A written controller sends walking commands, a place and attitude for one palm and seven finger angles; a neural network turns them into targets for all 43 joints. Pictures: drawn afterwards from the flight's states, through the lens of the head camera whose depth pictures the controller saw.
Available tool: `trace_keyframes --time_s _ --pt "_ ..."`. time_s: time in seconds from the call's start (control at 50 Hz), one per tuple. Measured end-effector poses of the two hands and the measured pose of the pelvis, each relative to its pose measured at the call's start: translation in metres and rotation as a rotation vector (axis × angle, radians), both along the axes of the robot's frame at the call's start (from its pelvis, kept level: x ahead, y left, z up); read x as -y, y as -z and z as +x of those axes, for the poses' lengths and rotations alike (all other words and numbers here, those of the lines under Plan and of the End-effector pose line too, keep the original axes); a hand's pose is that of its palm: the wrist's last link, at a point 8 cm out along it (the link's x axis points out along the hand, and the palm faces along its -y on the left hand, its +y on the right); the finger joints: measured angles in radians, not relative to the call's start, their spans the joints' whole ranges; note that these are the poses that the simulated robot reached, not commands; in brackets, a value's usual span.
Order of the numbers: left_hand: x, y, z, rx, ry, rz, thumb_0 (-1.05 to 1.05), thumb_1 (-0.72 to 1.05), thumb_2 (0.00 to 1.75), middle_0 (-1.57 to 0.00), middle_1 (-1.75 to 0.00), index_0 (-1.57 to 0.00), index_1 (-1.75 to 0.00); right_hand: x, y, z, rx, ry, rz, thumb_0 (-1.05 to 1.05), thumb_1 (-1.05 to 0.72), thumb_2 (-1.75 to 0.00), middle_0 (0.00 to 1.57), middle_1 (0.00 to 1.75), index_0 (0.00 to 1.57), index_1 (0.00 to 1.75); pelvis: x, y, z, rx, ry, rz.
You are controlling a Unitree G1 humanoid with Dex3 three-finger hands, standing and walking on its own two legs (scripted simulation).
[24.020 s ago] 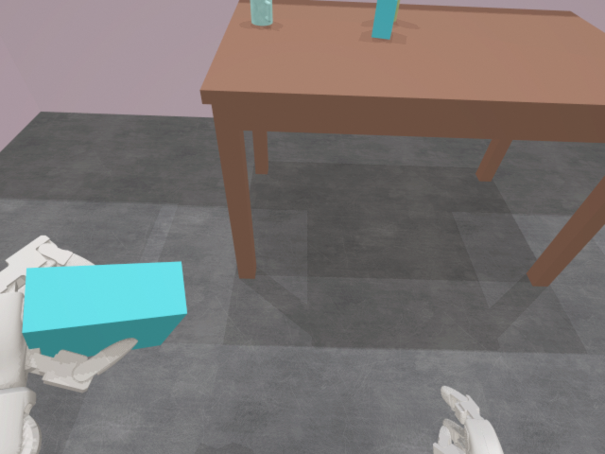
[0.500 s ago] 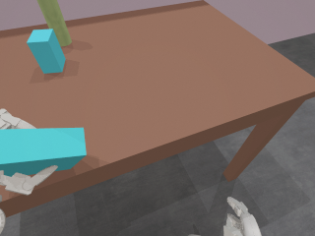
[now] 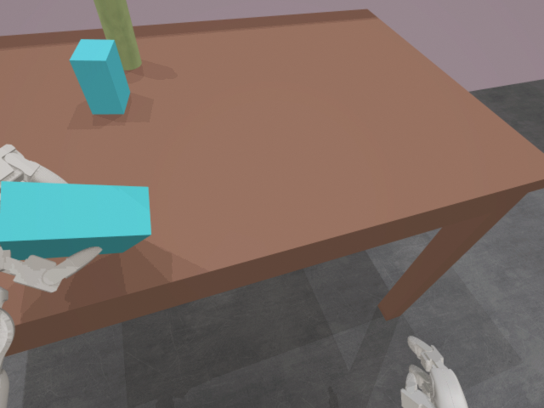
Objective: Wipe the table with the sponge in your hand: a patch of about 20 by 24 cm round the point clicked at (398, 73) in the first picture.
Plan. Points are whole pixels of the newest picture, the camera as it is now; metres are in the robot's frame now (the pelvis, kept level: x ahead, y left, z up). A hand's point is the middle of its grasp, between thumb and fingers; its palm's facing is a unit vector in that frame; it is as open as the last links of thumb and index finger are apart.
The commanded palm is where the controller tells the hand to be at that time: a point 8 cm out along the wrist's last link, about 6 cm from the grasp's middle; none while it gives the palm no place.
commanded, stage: come to a stop and stand still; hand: left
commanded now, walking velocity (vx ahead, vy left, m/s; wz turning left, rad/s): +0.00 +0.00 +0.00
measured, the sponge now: (96, 224) +0.26 +0.25 +0.15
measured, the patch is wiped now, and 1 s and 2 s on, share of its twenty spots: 0.00 0.00 0.00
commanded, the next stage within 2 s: look again from close up in 0.40 s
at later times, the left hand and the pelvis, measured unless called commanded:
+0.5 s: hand (31, 250) +0.22 +0.30 +0.15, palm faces +0.44 -0.85 -0.31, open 9.8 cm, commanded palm +0.16 +0.32 +0.18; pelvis -0.01 +0.04 +0.00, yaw -1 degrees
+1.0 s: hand (34, 241) +0.23 +0.30 +0.16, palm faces +0.39 -0.85 -0.35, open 9.8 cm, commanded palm +0.17 +0.33 +0.18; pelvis +0.01 +0.05 +0.00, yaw -1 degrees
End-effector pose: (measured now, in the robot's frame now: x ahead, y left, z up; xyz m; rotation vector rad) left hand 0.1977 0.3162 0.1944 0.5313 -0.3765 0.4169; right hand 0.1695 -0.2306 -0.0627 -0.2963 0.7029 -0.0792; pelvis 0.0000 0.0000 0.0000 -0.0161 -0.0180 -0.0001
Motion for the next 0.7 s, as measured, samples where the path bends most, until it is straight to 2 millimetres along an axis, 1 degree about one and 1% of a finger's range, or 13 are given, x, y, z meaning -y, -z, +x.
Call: trace_keyframes --time_s 0.04,0.06,0.1,0.16,0.2,0.24,0.32,0.38,0.42,0.46,0.54,0.62,0.7 --pt "-0.01 -0.002 0.003 0.034 -0.015 -0.04 0.0 -0.47 1.03 -0.79 -1.35 -0.77 -1.36 -0.006 -0.002 -0.005 0.015 0.001 0.018 0.01 -0.9 -0.9 0.2 0.3 0.2 0.3 -0.006 -0.001 -0.007 0.009 0.011 0.003" --pt "-0.01 -0.001 0.003 0.033 -0.01 -0.062 0.0 -0.47 1.03 -0.78 -1.36 -0.77 -1.36 -0.01 -0.003 -0.008 0.027 0.006 0.029 0.01 -0.9 -0.9 0.2 0.3 0.2 0.3 -0.011 -0.001 -0.009 0.013 0.017 0.006" --pt "-0.002 0.005 0.0 0.003 0.033 -0.09 0.0 -0.47 1.03 -0.78 -1.36 -0.77 -1.36 -0.017 -0.004 -0.014 0.052 0.022 0.053 0.01 -0.9 -0.9 0.2 0.3 0.2 0.3 -0.02 -0.002 -0.011 0.018 0.031 0.01" --pt "0.015 0.018 -0.011 -0.09 0.126 -0.098 0.0 -0.47 1.03 -0.78 -1.36 -0.76 -1.37 -0.03 -0.002 -0.023 0.069 0.049 0.086 0.01 -0.9 -0.9 0.2 0.3 0.2 0.3 -0.032 -0.001 -0.013 0.023 0.038 0.016" --pt "0.018 0.027 -0.019 -0.145 0.165 -0.091 0.0 -0.47 1.03 -0.78 -1.36 -0.76 -1.37 -0.039 0.001 -0.029 0.059 0.059 0.099 0.01 -0.9 -0.9 0.2 0.3 0.2 0.3 -0.036 -0.001 -0.013 0.027 0.038 0.018" --pt "0.013 0.029 -0.026 -0.154 0.168 -0.094 0.0 -0.47 1.03 -0.78 -1.36 -0.77 -1.36 -0.047 0.004 -0.035 0.039 0.058 0.103 0.01 -0.9 -0.9 0.21 0.3 0.2 0.3 -0.038 -0.001 -0.014 0.03 0.032 0.02" --pt "-0.009 0.02 -0.033 -0.09 0.09 -0.072 -0.01 -0.47 1.03 -0.79 -1.36 -0.77 -1.36 -0.06 0.008 -0.039 0.003 0.022 0.104 0.01 -0.9 -0.9 0.21 0.3 0.2 0.3 -0.038 0.0 -0.014 0.037 0.018 0.018" --pt "-0.025 0.016 -0.033 -0.051 0.012 -0.077 -0.01 -0.47 1.03 -0.78 -1.36 -0.77 -1.36 -0.064 0.01 -0.036 -0.004 -0.007 0.105 0.01 -0.9 -0.9 0.21 0.3 0.2 0.3 -0.039 0.0 -0.013 0.04 0.013 0.011" --pt "-0.029 0.018 -0.031 -0.042 -0.015 -0.103 -0.01 -0.47 1.03 -0.78 -1.36 -0.77 -1.36 -0.065 0.009 -0.032 0.002 -0.02 0.104 0.01 -0.9 -0.9 0.21 0.3 0.21 0.3 -0.04 -0.001 -0.011 0.04 0.016 0.005" --pt "-0.026 0.023 -0.026 -0.049 -0.013 -0.134 0.0 -0.47 1.03 -0.78 -1.36 -0.77 -1.36 -0.065 0.007 -0.027 0.012 -0.028 0.095 0.01 -0.9 -0.9 0.21 0.3 0.21 0.3 -0.042 -0.002 -0.008 0.037 0.019 0.0" --pt "-0.014 0.034 -0.013 -0.077 0.044 -0.182 0.0 -0.47 1.03 -0.78 -1.36 -0.76 -1.37 -0.061 -0.002 -0.015 0.039 -0.026 0.067 0.01 -0.9 -0.9 0.21 0.3 0.21 0.3 -0.044 -0.003 -0.004 0.03 0.025 -0.003" --pt "-0.007 0.03 -0.001 -0.075 0.103 -0.156 -0.01 -0.47 1.03 -0.78 -1.37 -0.76 -1.37 -0.056 -0.012 -0.003 0.067 -0.009 0.043 0.01 -0.9 -0.9 0.21 0.3 0.21 0.3 -0.045 -0.004 0.001 0.025 0.026 -0.003" --pt "-0.012 0.025 0.005 -0.086 0.12 -0.102 0.0 -0.47 1.03 -0.78 -1.36 -0.77 -1.37 -0.053 -0.017 0.006 0.083 0.012 0.033 0.01 -0.9 -0.9 0.21 0.3 0.2 0.3 -0.047 -0.004 0.006 0.018 0.026 -0.005"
